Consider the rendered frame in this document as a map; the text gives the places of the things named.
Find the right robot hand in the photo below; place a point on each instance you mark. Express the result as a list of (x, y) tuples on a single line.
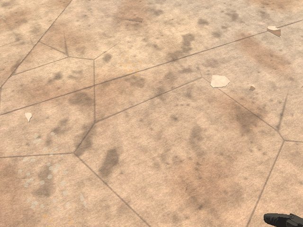
[(283, 220)]

